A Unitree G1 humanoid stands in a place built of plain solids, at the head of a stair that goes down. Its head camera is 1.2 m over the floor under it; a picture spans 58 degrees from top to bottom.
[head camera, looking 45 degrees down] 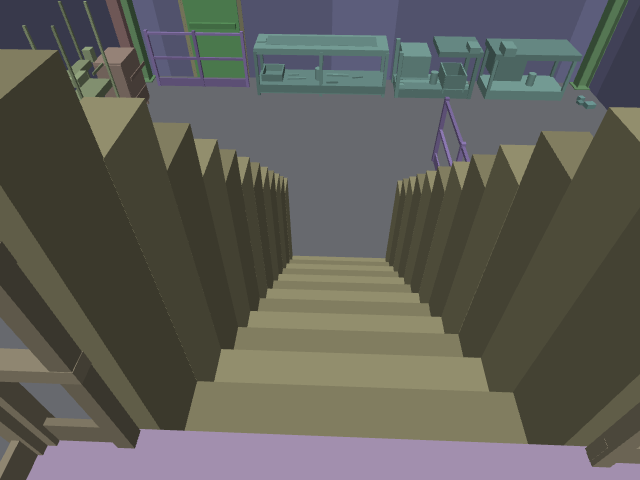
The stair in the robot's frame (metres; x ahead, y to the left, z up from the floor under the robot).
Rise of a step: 0.21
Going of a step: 0.25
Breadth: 1.13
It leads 2 degrees to the right of straight ahead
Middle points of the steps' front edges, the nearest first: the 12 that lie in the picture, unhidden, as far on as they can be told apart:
0.45 -0.11 0.00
0.70 -0.12 -0.21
0.95 -0.13 -0.42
1.20 -0.14 -0.63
1.45 -0.14 -0.84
1.70 -0.15 -1.05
1.95 -0.16 -1.26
2.20 -0.17 -1.47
2.45 -0.18 -1.68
2.70 -0.19 -1.90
2.95 -0.20 -2.11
3.20 -0.21 -2.32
